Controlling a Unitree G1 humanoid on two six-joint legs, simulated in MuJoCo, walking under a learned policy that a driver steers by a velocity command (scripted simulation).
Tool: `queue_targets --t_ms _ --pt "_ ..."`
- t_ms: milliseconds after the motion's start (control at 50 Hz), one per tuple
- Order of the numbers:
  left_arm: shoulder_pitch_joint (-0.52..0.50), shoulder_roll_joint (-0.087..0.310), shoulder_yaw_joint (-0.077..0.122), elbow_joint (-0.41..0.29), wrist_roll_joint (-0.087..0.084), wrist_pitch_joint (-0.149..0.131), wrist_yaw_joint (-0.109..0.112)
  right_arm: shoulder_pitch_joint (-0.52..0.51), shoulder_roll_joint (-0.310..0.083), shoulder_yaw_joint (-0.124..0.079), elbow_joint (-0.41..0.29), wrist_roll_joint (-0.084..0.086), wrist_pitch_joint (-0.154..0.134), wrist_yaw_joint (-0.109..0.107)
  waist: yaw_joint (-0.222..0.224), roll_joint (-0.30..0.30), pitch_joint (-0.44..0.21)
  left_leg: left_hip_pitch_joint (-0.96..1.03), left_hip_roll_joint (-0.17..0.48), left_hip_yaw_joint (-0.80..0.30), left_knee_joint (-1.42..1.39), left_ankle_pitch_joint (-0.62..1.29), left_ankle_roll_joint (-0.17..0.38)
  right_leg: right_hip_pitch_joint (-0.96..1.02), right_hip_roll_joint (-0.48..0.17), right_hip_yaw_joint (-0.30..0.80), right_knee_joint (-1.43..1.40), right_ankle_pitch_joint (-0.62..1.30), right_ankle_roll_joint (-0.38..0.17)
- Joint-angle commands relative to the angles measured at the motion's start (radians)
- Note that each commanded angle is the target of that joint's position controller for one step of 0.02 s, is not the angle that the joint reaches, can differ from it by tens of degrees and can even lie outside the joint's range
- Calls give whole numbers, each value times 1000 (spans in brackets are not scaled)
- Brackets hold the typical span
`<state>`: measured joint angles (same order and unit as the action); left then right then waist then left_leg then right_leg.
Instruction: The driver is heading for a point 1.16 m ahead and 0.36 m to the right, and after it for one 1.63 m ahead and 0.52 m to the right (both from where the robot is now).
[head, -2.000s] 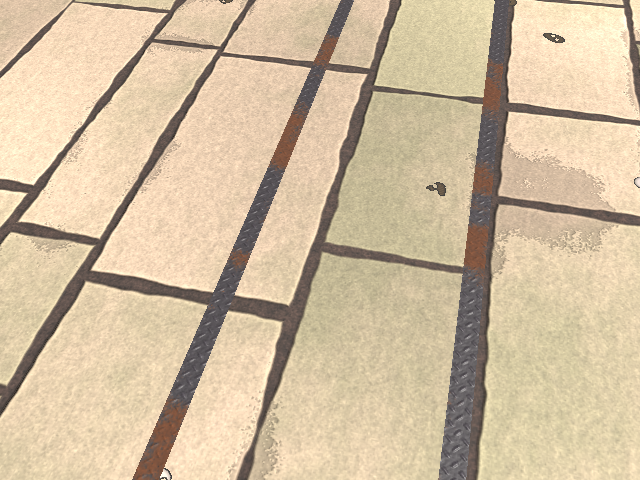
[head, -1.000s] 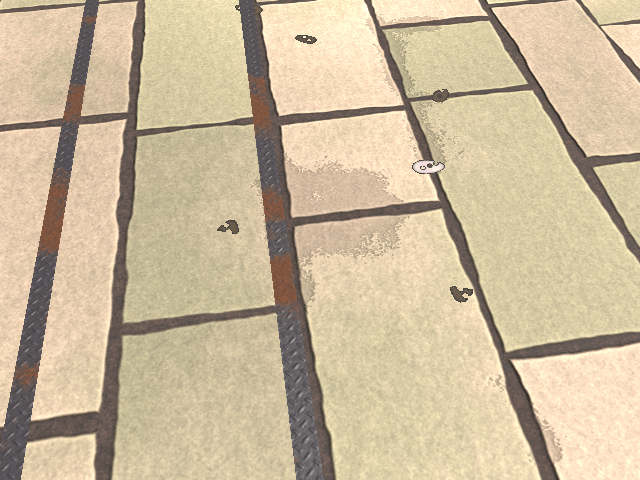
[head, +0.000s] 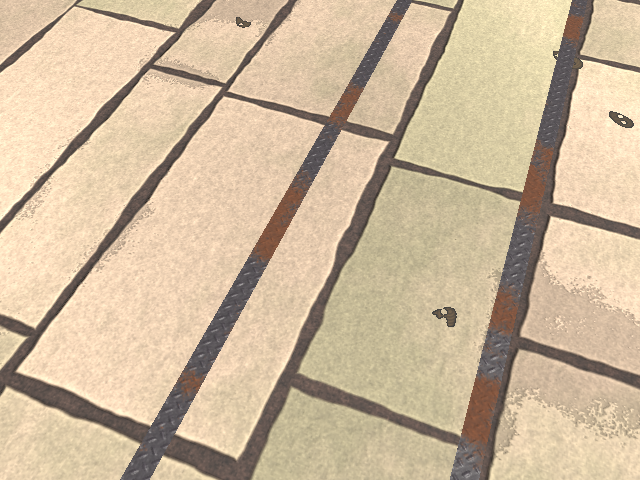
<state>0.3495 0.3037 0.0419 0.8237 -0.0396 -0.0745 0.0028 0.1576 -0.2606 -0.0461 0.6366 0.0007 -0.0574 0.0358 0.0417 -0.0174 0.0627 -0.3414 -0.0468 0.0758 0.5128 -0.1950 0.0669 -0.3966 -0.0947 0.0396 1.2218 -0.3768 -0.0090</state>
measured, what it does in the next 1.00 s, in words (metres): walks ahead, turning right: right foot, then left foot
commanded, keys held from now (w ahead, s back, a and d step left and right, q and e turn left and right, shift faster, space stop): e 0.94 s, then no key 0.06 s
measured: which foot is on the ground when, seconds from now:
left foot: down 0.00-0.34, up 0.36-0.80, down 0.82-1.00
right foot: up 0.00-0.32, down 0.34-0.82, up 0.84-1.00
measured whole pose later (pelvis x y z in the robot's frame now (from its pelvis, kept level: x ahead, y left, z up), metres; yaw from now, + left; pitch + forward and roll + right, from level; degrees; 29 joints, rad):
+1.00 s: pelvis +0.24 +0.01 +0.01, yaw -33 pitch +1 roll -1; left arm 0.21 0.36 0.11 0.61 -0.02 0.06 0.02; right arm 0.18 -0.26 -0.06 0.73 -0.01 0.00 -0.04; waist -0.02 -0.05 0.04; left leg -0.25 0.02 0.01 0.46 -0.23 0.01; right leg -0.56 0.08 0.11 1.15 -0.39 0.08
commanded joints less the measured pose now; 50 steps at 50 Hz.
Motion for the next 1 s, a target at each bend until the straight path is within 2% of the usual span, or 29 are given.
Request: queue_targets --t_ms 20,60,120,180,260,300,320,340,360,380,400,420,440,460,480,520,560,620,720,780,800,820,840,860,880,900,920,940,1000 --pt "35 87 30 -55 5 11 3 47 -91 -37 -13 -10 -41 -4 -22 99 -97 194 279 -229 -315 293 174 -165 -57 51 -3 112 19" --pt "44 64 31 -51 11 31 10 18 -97 -41 12 -17 -58 -7 6 81 -51 129 273 -121 -327 534 163 -161 -34 52 -51 132 46" --pt "-25 43 28 -88 27 26 9 -18 -105 -41 32 -23 -56 -27 6 101 -22 104 224 24 -332 608 122 -159 -10 23 -260 301 65" --pt "-147 12 13 -135 36 18 -19 15 -137 -48 54 -14 -37 -50 -54 81 -34 171 225 72 -303 605 109 -128 11 -33 -489 468 55" --pt "-168 61 33 -192 34 25 -55 21 -177 -64 75 14 2 -67 -49 92 -59 315 307 54 -196 630 95 -153 20 -42 -579 362 6" --pt "-111 95 53 -200 40 30 -64 -1 -187 -72 68 28 22 -77 -12 97 -89 329 308 58 -53 724 68 -82 65 -79 -606 267 -31" --pt "-24 123 71 -185 40 28 -61 -12 -177 -69 63 32 31 -81 35 71 -132 306 269 81 100 719 39 35 105 -99 -678 308 -60" --pt "46 186 94 -178 44 26 -43 30 -158 -61 60 21 30 -79 60 -35 -191 224 181 105 325 549 -23 203 97 -33 -752 637 -102" --pt "29 277 107 -204 50 29 -19 123 -60 -31 32 -37 24 -68 -29 -293 -271 -106 23 96 681 -312 -103 480 -148 311 -675 1166 -256" --pt "22 256 90 -243 68 22 -23 153 -88 -20 38 -23 16 -49 -18 -256 -475 -250 -75 -138 915 -532 -127 615 -294 659 -770 1046 -431" --pt "-38 203 82 -268 58 25 -29 90 -162 -36 43 6 20 -40 16 -95 -448 -287 -12 -212 941 -452 -110 572 -250 565 -807 857 -392" --pt "-88 166 72 -270 38 30 -26 27 -158 -34 25 9 28 -44 1 -27 -343 -317 20 -198 887 -367 -101 471 -201 475 -823 683 -336" --pt "-120 134 62 -272 23 40 -19 -2 -146 -34 28 -2 39 -56 -17 32 -256 -316 51 -190 807 -312 -103 357 -159 416 -851 561 -288" --pt "-149 122 57 -275 23 49 -11 -10 -152 -37 23 -4 51 -64 -43 7 -212 -265 68 -193 729 -274 -103 256 -125 384 -879 476 -262" --pt "-168 124 57 -284 34 57 -7 -3 -145 -38 26 -1 61 -64 -60 -32 -188 -208 59 -178 669 -251 -106 184 -90 361 -902 427 -241" --pt "-179 139 66 -293 46 65 3 20 -116 -31 44 -2 66 -69 -65 -71 -184 -159 37 -158 548 -234 -125 144 -58 326 -910 442 -230" --pt "-163 159 75 -292 43 72 16 9 -106 -27 49 -4 68 -76 -52 -74 -202 -146 29 -166 462 -213 -144 148 -54 333 -905 408 -231" --pt "-181 162 79 -303 39 88 30 -12 -107 -29 52 -2 70 -76 -39 -100 -197 -122 26 -179 374 -154 -152 115 -31 362 -916 196 -209" --pt "-185 156 82 -314 41 110 28 -29 -116 -36 47 5 46 -62 -16 -148 -172 -70 11 -182 220 -157 -130 120 -21 448 -909 81 -189" --pt "-203 153 82 -320 27 121 28 28 -122 -46 64 10 28 -47 -47 -155 -168 39 1 -158 6 -91 -91 120 2 480 -865 116 -162" --pt "-198 144 79 -319 19 124 29 63 -137 -56 77 6 26 -46 -64 -135 -166 122 30 -162 -103 -23 -68 79 37 459 -830 81 -129" --pt "-165 103 68 -320 21 124 28 85 -204 -72 73 -12 29 -50 -48 7 -171 215 215 -319 -185 -38 -2 -27 115 364 -667 -95 -72" --pt "-182 106 73 -354 12 115 26 58 -281 -86 72 -41 38 -52 -19 308 -101 176 395 -566 -258 88 147 -218 283 116 -429 -219 -13" --pt "-167 182 96 -339 36 101 23 4 -232 -76 38 -56 32 -55 -25 259 -99 114 458 -610 -252 136 210 -220 206 141 -196 -214 29" --pt "-137 205 108 -307 30 104 18 -62 -177 -61 17 -42 32 -64 1 180 -96 104 398 -492 -224 157 170 -203 191 138 -102 -143 41" --pt "-107 180 105 -275 28 115 20 -97 -147 -52 7 -23 35 -70 10 142 -86 117 326 -387 -204 153 121 -206 186 116 -48 -85 59" --pt "-94 154 98 -265 30 125 22 -96 -133 -46 4 -8 37 -75 -2 138 -81 149 301 -337 -194 165 108 -236 181 107 13 -41 75" --pt "-98 127 89 -266 26 131 20 -83 -129 -40 5 -4 42 -79 -11 137 -71 157 286 -290 -192 213 113 -247 172 87 38 -25 88" --pt "-190 85 66 -303 17 125 20 9 -145 -42 25 -15 58 -82 -74 163 -81 261 272 -245 -182 286 144 -260 153 47 -96 -14 112"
